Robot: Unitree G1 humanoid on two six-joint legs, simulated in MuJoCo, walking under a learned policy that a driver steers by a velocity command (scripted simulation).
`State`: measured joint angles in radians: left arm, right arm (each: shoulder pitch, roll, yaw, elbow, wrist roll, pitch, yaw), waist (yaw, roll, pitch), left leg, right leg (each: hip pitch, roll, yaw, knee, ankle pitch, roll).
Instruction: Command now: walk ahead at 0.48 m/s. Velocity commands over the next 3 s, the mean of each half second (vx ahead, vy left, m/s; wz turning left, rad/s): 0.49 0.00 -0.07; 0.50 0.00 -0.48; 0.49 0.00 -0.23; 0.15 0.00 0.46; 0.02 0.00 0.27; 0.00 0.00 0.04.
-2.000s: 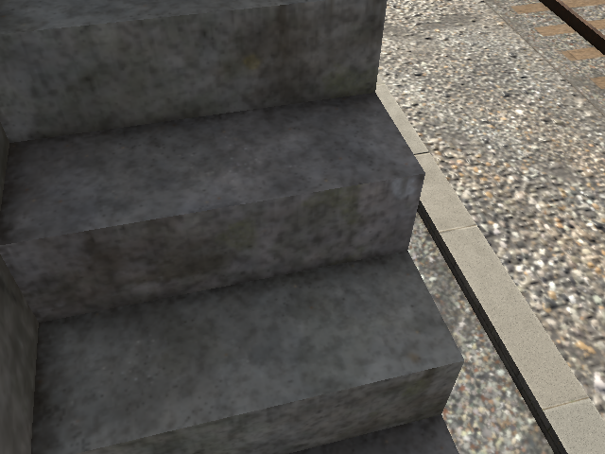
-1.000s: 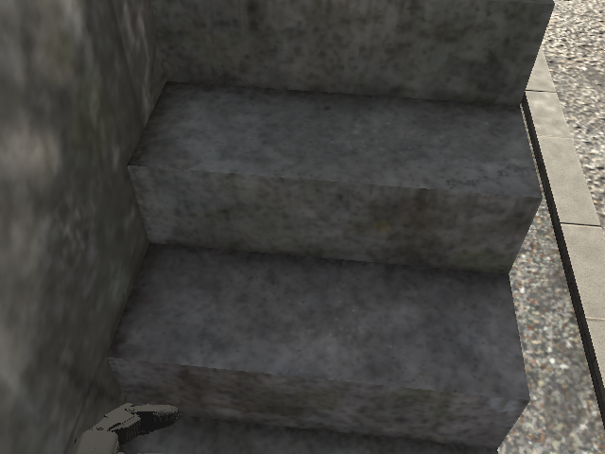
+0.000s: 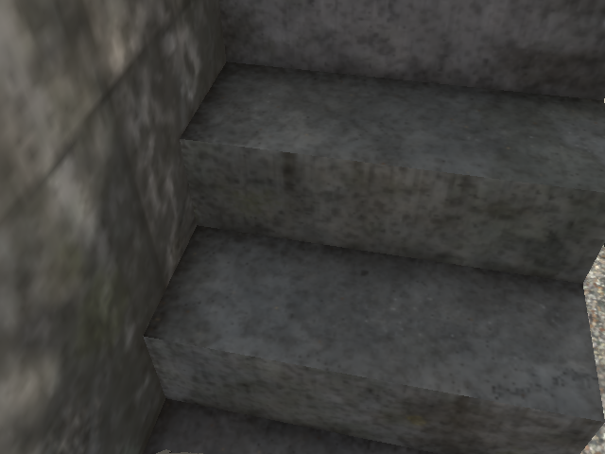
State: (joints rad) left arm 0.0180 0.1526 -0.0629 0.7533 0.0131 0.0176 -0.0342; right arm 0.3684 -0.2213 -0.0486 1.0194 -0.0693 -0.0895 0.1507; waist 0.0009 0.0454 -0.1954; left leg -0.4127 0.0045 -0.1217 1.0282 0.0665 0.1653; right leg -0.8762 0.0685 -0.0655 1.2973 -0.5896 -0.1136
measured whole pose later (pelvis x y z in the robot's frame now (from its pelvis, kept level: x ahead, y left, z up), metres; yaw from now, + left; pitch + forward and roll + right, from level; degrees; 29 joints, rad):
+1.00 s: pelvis +0.45 +0.01 +0.33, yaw -18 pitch +9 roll -4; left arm -0.03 0.13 -0.09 0.79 0.02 0.11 -0.11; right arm 0.59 -0.06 0.07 1.23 -0.14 -0.08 0.13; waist -0.03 0.05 -0.19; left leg -0.04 0.14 0.29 0.14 -0.24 -0.01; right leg -1.55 -0.22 -0.13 2.01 -0.13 -0.27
